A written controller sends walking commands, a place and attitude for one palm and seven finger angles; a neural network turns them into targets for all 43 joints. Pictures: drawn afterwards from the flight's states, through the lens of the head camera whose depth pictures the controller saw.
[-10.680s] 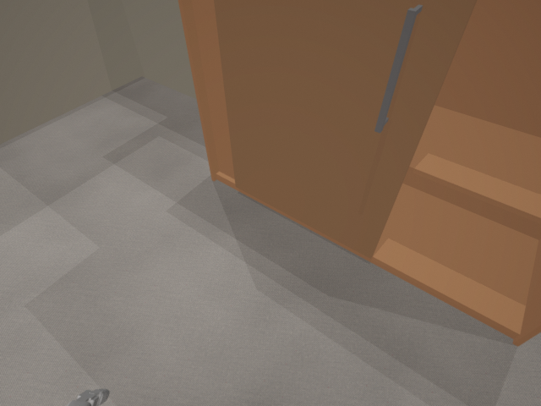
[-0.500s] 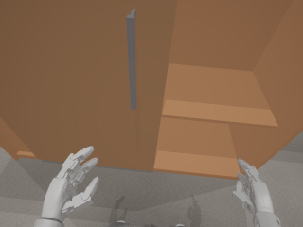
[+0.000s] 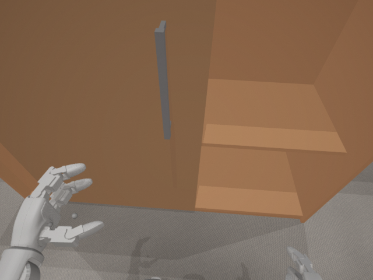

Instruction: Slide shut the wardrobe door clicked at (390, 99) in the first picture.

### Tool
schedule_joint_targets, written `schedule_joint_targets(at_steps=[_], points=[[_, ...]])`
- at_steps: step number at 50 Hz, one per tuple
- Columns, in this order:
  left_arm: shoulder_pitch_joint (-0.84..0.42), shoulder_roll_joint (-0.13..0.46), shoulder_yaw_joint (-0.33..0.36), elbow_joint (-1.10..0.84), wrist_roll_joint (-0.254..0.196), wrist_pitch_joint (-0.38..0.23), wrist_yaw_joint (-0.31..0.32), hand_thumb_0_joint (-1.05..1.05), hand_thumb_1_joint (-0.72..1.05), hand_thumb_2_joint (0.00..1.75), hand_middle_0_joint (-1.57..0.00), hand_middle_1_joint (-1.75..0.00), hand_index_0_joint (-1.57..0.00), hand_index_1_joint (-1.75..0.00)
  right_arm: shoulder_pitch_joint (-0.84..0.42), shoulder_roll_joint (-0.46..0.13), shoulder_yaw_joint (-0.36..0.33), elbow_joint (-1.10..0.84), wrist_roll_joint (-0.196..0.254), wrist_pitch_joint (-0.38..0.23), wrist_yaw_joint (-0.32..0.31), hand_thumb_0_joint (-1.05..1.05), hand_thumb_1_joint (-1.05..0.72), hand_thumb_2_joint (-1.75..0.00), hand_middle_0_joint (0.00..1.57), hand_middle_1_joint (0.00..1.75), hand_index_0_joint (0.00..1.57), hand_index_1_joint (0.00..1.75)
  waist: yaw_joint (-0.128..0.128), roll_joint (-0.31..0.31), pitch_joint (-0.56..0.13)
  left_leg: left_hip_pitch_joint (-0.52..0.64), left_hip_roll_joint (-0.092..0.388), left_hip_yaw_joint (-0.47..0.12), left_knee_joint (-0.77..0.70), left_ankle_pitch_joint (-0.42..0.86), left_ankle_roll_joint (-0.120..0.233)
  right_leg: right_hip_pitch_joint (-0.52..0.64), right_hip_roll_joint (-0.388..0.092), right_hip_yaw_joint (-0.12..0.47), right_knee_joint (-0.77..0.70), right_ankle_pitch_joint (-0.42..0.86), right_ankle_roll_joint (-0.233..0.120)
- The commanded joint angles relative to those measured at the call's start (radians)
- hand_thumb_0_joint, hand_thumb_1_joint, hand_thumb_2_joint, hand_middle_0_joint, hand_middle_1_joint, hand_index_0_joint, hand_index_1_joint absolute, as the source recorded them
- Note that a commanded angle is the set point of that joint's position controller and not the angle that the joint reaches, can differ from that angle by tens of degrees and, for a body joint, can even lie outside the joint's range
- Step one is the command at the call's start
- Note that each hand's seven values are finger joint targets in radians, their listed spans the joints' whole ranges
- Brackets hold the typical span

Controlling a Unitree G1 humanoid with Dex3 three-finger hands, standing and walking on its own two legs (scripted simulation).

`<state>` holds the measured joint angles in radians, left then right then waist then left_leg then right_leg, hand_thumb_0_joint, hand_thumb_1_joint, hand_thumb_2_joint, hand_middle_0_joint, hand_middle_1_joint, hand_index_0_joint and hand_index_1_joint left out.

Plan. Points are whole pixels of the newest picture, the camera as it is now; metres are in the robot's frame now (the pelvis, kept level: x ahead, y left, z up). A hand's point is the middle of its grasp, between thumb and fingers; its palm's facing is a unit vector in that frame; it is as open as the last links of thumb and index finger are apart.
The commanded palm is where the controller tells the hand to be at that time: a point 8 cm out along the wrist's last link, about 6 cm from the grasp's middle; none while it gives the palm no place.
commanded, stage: raise the hand with hooked fingers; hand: left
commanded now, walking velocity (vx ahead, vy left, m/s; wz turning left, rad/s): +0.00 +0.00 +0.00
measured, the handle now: (165, 89) +0.53 +0.08 +0.12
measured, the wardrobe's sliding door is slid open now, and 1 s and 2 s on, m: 0.57 0.57 0.57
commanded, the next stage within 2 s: move the hooked fingers beside the handle in 1.18 s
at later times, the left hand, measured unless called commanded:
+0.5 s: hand (37, 179) +0.26 +0.27 +0.14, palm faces +0.05 -1.00 -0.08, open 13.9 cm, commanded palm +0.23 +0.32 +0.14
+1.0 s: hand (36, 159) +0.28 +0.28 +0.16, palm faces +0.05 -1.00 -0.07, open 14.0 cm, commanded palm +0.26 +0.32 +0.16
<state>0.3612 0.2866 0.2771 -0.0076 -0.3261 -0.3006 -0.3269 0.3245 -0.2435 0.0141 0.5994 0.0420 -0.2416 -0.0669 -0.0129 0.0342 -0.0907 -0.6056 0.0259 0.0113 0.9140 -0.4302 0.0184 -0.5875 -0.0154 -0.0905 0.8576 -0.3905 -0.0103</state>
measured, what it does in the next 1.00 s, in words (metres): stands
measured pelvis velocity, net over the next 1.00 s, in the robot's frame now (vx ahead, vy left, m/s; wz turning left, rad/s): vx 0.01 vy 0.00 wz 0.00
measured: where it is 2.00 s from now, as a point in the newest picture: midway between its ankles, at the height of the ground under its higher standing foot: outside the picture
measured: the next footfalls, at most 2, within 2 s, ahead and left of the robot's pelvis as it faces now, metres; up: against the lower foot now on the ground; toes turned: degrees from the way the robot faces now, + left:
none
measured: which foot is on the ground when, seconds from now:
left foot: down 0.00-1.00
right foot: down 0.00-1.00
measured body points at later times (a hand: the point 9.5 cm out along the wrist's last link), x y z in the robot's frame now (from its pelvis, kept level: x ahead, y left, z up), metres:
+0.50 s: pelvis +0.01 +0.01 +0.03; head +0.01 +0.01 +0.48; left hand +0.25 +0.33 +0.14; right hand +0.20 -0.21 -0.04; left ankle +0.02 +0.10 -0.69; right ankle +0.03 -0.12 -0.69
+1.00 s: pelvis +0.01 +0.00 +0.04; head +0.01 +0.00 +0.49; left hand +0.27 +0.33 +0.16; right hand +0.17 -0.25 -0.04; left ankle +0.02 +0.10 -0.69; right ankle +0.03 -0.12 -0.69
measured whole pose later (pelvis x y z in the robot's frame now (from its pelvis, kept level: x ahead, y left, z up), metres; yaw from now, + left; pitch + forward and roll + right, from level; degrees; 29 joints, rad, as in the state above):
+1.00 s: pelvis +0.01 +0.00 +0.04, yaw +0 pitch +1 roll -1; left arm 0.01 0.41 0.45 0.25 -0.34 -0.11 -0.47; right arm 0.28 -0.28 0.04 0.65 0.05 -0.28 -0.10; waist 0.01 0.04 -0.04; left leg -0.30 0.01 0.03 0.61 -0.31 0.02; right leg -0.29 -0.01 -0.08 0.56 -0.27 0.00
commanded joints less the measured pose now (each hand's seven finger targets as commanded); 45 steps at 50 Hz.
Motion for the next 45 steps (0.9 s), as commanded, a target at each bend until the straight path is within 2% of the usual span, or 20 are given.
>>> schedule_joint_targets(at_steps=[1,4,5,6,8,11,12,14,16,18,20,21,26,30,32,34,37,39,42,45], points=[[-0.114,0.171,0.070,-0.184,-0.018,-0.058,-0.014,0.00,-0.20,0.43,-0.28,-1.00,-0.28,-1.00,-0.124,-0.139,-0.049,-0.169,0.008,-0.091,-0.011,0.00,-0.90,-0.90,0.20,0.30,0.20,0.30,0.013,0.016,-0.093,0.083,-0.020,-0.047,-0.203,0.143,0.001,0.100,0.022,0.030,-0.176,0.045,-0.005],[-0.152,0.201,0.103,-0.207,-0.023,-0.057,-0.014,0.00,-0.27,0.40,-0.28,-1.05,-0.28,-1.05,-0.114,-0.144,-0.052,-0.163,0.012,-0.100,-0.018,0.00,-0.90,-0.90,0.20,0.30,0.20,0.30,0.017,0.024,-0.125,0.134,-0.018,-0.047,-0.226,0.161,0.002,0.126,0.021,0.023,-0.188,0.075,-0.003],[-0.165,0.211,0.113,-0.206,-0.023,-0.053,-0.012,0.00,-0.29,0.39,-0.29,-1.07,-0.29,-1.07,-0.116,-0.145,-0.050,-0.160,0.011,-0.102,-0.019,0.00,-0.90,-0.90,0.20,0.30,0.20,0.30,0.020,0.049,-0.127,0.144,-0.018,-0.048,-0.236,0.172,0.000,0.137,0.021,0.020,-0.191,0.089,-0.005],[-0.185,0.239,0.134,-0.194,-0.023,-0.044,-0.009,0.00,-0.31,0.38,-0.29,-1.08,-0.29,-1.08,-0.112,-0.149,-0.047,-0.155,0.009,-0.100,-0.019,0.00,-0.90,-0.90,0.20,0.30,0.20,0.30,0.022,0.044,-0.117,0.146,-0.016,-0.055,-0.245,0.179,-0.002,0.153,0.025,0.016,-0.192,0.095,-0.008],[-0.205,0.221,0.123,-0.198,-0.029,-0.034,-0.014,0.00,-0.36,0.36,-0.29,-1.11,-0.29,-1.11,-0.116,-0.146,-0.045,-0.156,0.013,-0.101,-0.021,0.00,-0.90,-0.90,0.20,0.30,0.20,0.30,0.019,0.058,-0.122,0.182,-0.014,-0.052,-0.258,0.197,-0.002,0.156,0.027,0.012,-0.204,0.121,-0.006],[-0.245,0.248,0.144,-0.155,-0.036,-0.006,-0.028,0.00,-0.43,0.33,-0.29,-1.15,-0.29,-1.15,-0.114,-0.152,-0.039,-0.147,0.013,-0.101,-0.022,0.00,-0.90,-0.90,0.20,0.30,0.20,0.30,0.025,0.055,-0.103,0.200,-0.013,-0.059,-0.280,0.232,-0.005,0.190,0.031,0.008,-0.220,0.160,-0.011],[-0.268,0.244,0.135,-0.162,-0.032,0.003,-0.036,0.00,-0.45,0.32,-0.30,-1.17,-0.30,-1.17,-0.119,-0.150,-0.037,-0.150,0.015,-0.101,-0.021,0.00,-0.90,-0.90,0.20,0.30,0.20,0.30,0.024,0.083,-0.106,0.218,-0.013,-0.056,-0.289,0.241,-0.006,0.190,0.030,0.007,-0.226,0.171,-0.010],[-0.297,0.253,0.140,-0.142,-0.032,0.030,-0.051,0.00,-0.50,0.30,-0.30,-1.20,-0.30,-1.20,-0.119,-0.151,-0.034,-0.146,0.015,-0.101,-0.024,0.00,-0.90,-0.90,0.20,0.30,0.20,0.30,0.020,0.062,-0.114,0.243,-0.011,-0.060,-0.299,0.270,-0.005,0.208,0.031,0.004,-0.239,0.205,-0.009],[-0.312,0.270,0.155,-0.105,-0.036,0.058,-0.064,0.00,-0.50,0.30,-0.30,-1.20,-0.30,-1.20,-0.119,-0.154,-0.030,-0.141,0.014,-0.100,-0.026,0.00,-0.90,-0.90,0.20,0.30,0.20,0.30,0.027,0.075,-0.090,0.252,-0.012,-0.059,-0.310,0.296,-0.007,0.224,0.035,0.004,-0.254,0.228,-0.012],[-0.369,0.291,0.172,-0.088,-0.039,0.078,-0.077,0.00,-0.50,0.30,-0.30,-1.20,-0.30,-1.20,-0.125,-0.155,-0.025,-0.138,0.015,-0.096,-0.029,0.00,-0.90,-0.90,0.20,0.30,0.20,0.30,0.022,0.053,-0.091,0.266,-0.010,-0.063,-0.327,0.286,-0.006,0.229,0.035,0.001,-0.269,0.223,-0.009],[-0.410,0.299,0.180,-0.086,-0.042,0.087,-0.090,0.00,-0.50,0.30,-0.30,-1.20,-0.30,-1.20,-0.132,-0.154,-0.024,-0.136,0.016,-0.097,-0.034,0.00,-0.90,-0.90,0.20,0.30,0.20,0.30,0.022,0.056,-0.104,0.295,-0.009,-0.065,-0.339,0.289,-0.005,0.234,0.034,0.002,-0.281,0.222,-0.008],[-0.425,0.320,0.195,-0.063,-0.044,0.096,-0.094,0.00,-0.50,0.30,-0.30,-1.20,-0.30,-1.20,-0.132,-0.157,-0.018,-0.131,0.013,-0.094,-0.036,0.00,-0.90,-0.90,0.20,0.30,0.20,0.30,0.027,0.058,-0.082,0.287,-0.013,-0.064,-0.343,0.289,-0.006,0.246,0.037,0.005,-0.291,0.223,-0.012],[-0.514,0.356,0.224,0.009,-0.049,0.126,-0.122,0.00,-0.50,0.30,-0.30,-1.20,-0.30,-1.20,-0.146,-0.160,-0.012,-0.118,0.014,-0.090,-0.048,0.00,-0.90,-0.90,0.20,0.30,0.20,0.30,0.024,0.043,-0.066,0.304,-0.014,-0.064,-0.372,0.246,-0.001,0.259,0.035,0.013,-0.331,0.187,-0.010],[-0.590,0.395,0.243,-0.008,-0.048,0.128,-0.144,0.00,-0.50,0.30,-0.30,-1.20,-0.30,-1.20,-0.153,-0.160,-0.012,-0.116,0.016,-0.095,-0.052,0.00,-0.90,-0.90,0.20,0.30,0.20,0.30,0.026,0.073,-0.123,0.358,-0.013,-0.066,-0.387,0.301,-0.001,0.293,0.032,0.012,-0.339,0.234,-0.011],[-0.604,0.410,0.258,0.013,-0.046,0.135,-0.145,0.00,-0.50,0.30,-0.30,-1.20,-0.30,-1.20,-0.149,-0.159,-0.011,-0.110,0.016,-0.093,-0.051,0.00,-0.90,-0.90,0.20,0.30,0.20,0.30,0.027,0.088,-0.104,0.362,-0.014,-0.065,-0.396,0.309,-0.002,0.302,0.032,0.013,-0.352,0.239,-0.012],[-0.615,0.430,0.276,0.066,-0.052,0.148,-0.155,0.00,-0.50,0.30,-0.30,-1.20,-0.30,-1.20,-0.146,-0.164,-0.012,-0.103,0.017,-0.091,-0.054,0.00,-0.90,-0.90,0.20,0.30,0.20,0.30,0.026,0.049,-0.089,0.357,-0.014,-0.064,-0.407,0.288,0.001,0.300,0.032,0.015,-0.365,0.226,-0.009],[-0.556,0.375,0.243,0.142,-0.058,0.167,-0.177,0.00,-0.50,0.30,-0.30,-1.20,-0.30,-1.20,-0.144,-0.168,-0.017,-0.104,0.021,-0.088,-0.047,0.00,-0.90,-0.90,0.20,0.30,0.20,0.30,0.027,0.013,-0.061,0.334,-0.019,-0.054,-0.405,0.287,0.003,0.300,0.031,0.017,-0.371,0.235,-0.009],[-0.572,0.393,0.250,0.095,-0.057,0.165,-0.180,0.00,-0.50,0.30,-0.30,-1.20,-0.30,-1.20,-0.148,-0.170,-0.023,-0.113,0.020,-0.092,-0.043,0.00,-0.90,-0.90,0.20,0.30,0.20,0.30,0.032,0.044,-0.107,0.359,-0.021,-0.049,-0.400,0.318,0.005,0.312,0.027,0.021,-0.365,0.264,-0.008],[-0.581,0.409,0.264,0.057,-0.050,0.151,-0.161,0.00,-0.50,0.30,-0.30,-1.20,-0.30,-1.20,-0.145,-0.168,-0.024,-0.113,0.016,-0.093,-0.038,0.00,-0.90,-0.90,0.20,0.30,0.20,0.30,0.035,0.058,-0.102,0.362,-0.019,-0.045,-0.404,0.329,0.003,0.319,0.030,0.020,-0.366,0.269,-0.009],[-0.589,0.427,0.291,0.021,-0.050,0.128,-0.142,0.00,-0.50,0.30,-0.30,-1.20,-0.30,-1.20,-0.140,-0.165,-0.028,-0.110,0.014,-0.097,-0.041,0.00,-0.90,-0.90,0.20,0.30,0.20,0.30,0.035,0.064,-0.131,0.386,-0.017,-0.042,-0.407,0.344,0.004,0.327,0.028,0.020,-0.366,0.279,-0.007]])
